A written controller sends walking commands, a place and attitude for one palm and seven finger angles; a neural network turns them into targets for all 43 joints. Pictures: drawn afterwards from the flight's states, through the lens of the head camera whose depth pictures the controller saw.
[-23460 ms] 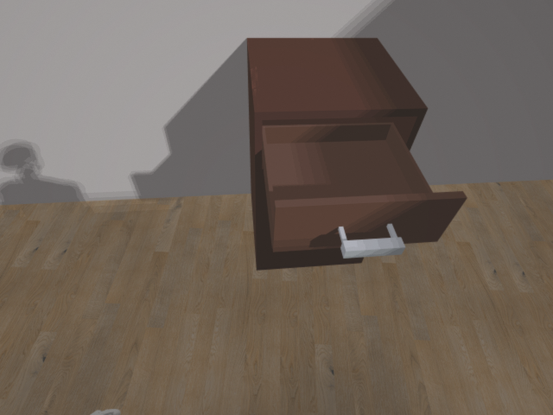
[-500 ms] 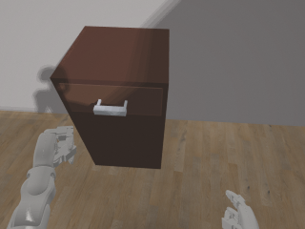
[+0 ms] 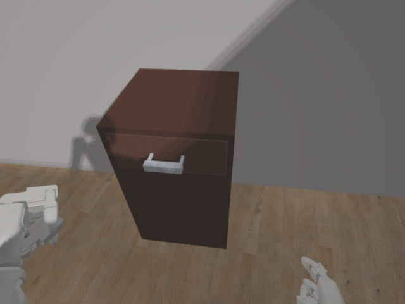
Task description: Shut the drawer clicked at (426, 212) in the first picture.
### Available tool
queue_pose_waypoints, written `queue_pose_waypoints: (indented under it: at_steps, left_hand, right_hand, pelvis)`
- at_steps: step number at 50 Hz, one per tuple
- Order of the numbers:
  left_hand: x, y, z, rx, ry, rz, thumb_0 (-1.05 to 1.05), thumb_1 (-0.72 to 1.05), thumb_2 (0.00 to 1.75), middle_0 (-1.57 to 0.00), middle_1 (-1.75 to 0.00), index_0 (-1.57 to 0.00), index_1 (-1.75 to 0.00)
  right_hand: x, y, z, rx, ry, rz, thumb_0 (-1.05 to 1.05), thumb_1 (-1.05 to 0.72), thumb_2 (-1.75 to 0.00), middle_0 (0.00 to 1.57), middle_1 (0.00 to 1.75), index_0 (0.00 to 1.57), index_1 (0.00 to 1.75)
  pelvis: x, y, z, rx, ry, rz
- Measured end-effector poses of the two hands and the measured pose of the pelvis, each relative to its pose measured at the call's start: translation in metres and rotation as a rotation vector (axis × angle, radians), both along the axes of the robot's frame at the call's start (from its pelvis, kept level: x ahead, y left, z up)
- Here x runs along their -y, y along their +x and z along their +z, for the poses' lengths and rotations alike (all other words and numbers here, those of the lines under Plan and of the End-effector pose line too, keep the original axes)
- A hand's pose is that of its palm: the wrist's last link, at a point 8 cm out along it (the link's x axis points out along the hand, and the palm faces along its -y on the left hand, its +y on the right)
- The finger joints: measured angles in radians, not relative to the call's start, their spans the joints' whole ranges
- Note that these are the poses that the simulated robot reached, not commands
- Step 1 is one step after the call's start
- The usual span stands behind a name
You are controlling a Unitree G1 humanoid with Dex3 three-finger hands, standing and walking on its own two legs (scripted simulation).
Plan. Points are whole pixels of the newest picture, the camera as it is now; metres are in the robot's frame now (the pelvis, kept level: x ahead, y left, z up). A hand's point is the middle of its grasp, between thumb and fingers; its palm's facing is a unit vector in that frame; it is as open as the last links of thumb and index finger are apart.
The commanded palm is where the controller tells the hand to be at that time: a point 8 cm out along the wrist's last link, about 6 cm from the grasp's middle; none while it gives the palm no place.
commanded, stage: draw the hand back to the body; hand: left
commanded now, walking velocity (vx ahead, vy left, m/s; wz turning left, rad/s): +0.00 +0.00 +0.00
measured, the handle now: (164, 162) +0.58 +0.21 -0.11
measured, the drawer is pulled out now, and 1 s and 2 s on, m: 0.00 0.00 0.00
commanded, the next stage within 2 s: step back with the hand held close in 0.16 s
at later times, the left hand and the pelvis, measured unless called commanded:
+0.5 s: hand (60, 221) +0.18 +0.24 +0.16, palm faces +0.35 -0.82 -0.45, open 3.2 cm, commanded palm +0.11 +0.28 +0.18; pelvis -0.02 +0.00 +0.00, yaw -1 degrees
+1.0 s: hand (23, 265) +0.12 +0.26 +0.15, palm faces +0.37 -0.81 -0.46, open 3.2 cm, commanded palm +0.06 +0.30 +0.18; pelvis -0.08 +0.02 -0.01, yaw -1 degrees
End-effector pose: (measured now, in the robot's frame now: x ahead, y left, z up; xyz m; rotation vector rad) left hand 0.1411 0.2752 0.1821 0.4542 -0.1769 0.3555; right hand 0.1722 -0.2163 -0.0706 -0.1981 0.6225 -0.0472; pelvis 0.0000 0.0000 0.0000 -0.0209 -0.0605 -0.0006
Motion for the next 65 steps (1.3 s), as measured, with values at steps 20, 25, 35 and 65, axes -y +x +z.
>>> queue_pose_waypoints:
  at_steps: [20, 25, 35, 65]
  left_hand:
    - [0.002, -0.007, 0.012, 0.080, 0.075, -0.008, 0.02, 0.88, 0.90, -1.40, -1.60, -1.41, -1.60]
    - [-0.002, 0.004, -0.001, 0.015, 0.073, -0.040, 0.01, 0.89, 0.90, -1.40, -1.60, -1.41, -1.60]
    - [-0.011, -0.014, -0.004, -0.032, 0.129, -0.103, 0.02, 0.88, 0.90, -1.40, -1.60, -1.41, -1.60]
    - [-0.023, -0.072, 0.006, 0.145, 0.222, -0.095, 0.01, 0.88, 0.90, -1.40, -1.60, -1.41, -1.60]
  right_hand:
    - [0.016, -0.031, -0.005, -0.030, -0.012, -0.048, 0.02, -0.90, -0.90, 0.21, 0.30, 0.20, 0.30]
    - [0.028, -0.049, -0.008, -0.093, -0.032, -0.119, 0.01, -0.90, -0.90, 0.21, 0.30, 0.20, 0.30]
    - [0.024, -0.074, -0.008, -0.146, -0.072, -0.173, 0.02, -0.90, -0.90, 0.20, 0.30, 0.20, 0.30]
    - [0.012, -0.126, -0.012, -0.123, -0.110, -0.127, 0.02, -0.90, -0.89, 0.21, 0.30, 0.20, 0.30]
  pelvis:
    - [0.007, -0.016, 0.000, -0.012, -0.005, -0.010]
    - [-0.002, -0.023, 0.002, -0.047, 0.003, -0.025]
    - [-0.016, -0.037, -0.001, -0.068, 0.015, -0.022]
    - [-0.018, -0.093, -0.016, -0.065, 0.003, 0.004]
